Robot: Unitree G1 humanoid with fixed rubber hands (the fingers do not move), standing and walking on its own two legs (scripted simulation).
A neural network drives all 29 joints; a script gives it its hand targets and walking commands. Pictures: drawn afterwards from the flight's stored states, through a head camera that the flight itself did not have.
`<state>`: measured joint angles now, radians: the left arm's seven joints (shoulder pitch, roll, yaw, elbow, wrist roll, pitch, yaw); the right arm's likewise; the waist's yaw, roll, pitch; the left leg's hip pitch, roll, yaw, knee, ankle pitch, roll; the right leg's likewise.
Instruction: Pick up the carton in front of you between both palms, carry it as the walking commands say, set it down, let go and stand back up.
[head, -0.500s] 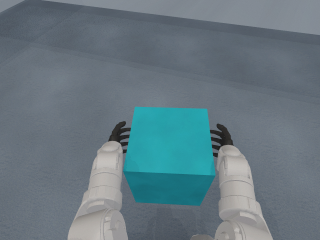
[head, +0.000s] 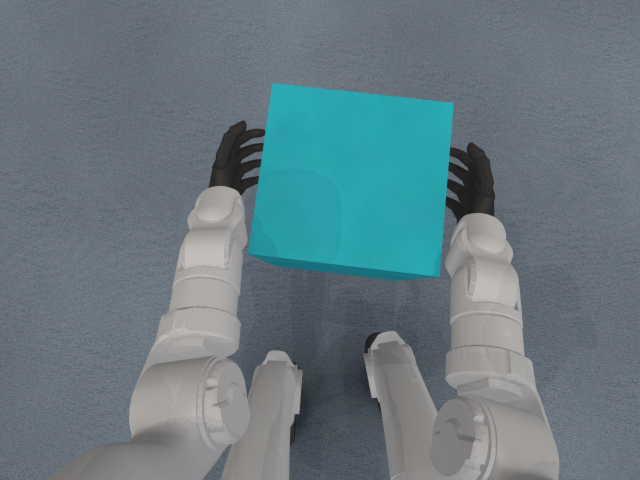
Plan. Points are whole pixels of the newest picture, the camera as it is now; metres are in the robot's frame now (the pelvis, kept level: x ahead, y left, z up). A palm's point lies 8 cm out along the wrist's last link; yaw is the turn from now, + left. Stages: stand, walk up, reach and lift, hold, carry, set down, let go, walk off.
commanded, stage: set down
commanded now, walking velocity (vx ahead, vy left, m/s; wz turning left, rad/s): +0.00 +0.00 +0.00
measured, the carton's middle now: (346, 201) +0.45 -0.05 -0.15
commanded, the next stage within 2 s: none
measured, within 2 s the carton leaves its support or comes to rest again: rests again in 1.58 s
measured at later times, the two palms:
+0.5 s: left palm (276, 193) +0.49 +0.06 -0.22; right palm (461, 216) +0.42 -0.23 -0.22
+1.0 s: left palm (303, 194) +0.53 +0.02 -0.37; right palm (451, 222) +0.45 -0.26 -0.37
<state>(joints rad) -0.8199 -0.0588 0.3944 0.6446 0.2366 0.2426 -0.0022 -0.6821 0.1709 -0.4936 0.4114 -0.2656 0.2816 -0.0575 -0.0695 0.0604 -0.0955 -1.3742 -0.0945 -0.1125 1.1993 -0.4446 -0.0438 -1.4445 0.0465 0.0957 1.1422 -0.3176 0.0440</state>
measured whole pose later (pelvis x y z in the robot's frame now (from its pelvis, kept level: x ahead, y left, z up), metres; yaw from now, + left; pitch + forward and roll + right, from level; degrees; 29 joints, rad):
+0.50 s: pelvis -0.02 +0.01 -0.12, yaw +2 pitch +47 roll +2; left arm -1.10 0.00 0.34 0.79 0.20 0.26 0.12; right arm -0.97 0.01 -0.57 0.58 -0.24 0.30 -0.01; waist -0.14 0.08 -0.12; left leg -1.90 -0.16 -0.08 1.63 -0.55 -0.05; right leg -1.97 0.06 0.13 1.57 -0.42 0.09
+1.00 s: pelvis -0.04 +0.00 -0.22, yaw +3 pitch +45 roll +3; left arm -1.50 0.17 0.24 0.98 0.10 0.27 0.15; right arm -1.30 -0.12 -0.56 0.68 -0.19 0.33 -0.05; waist -0.18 0.09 0.19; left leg -2.16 -0.20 -0.08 1.97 -0.60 -0.10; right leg -2.25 0.09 0.12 1.91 -0.45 0.09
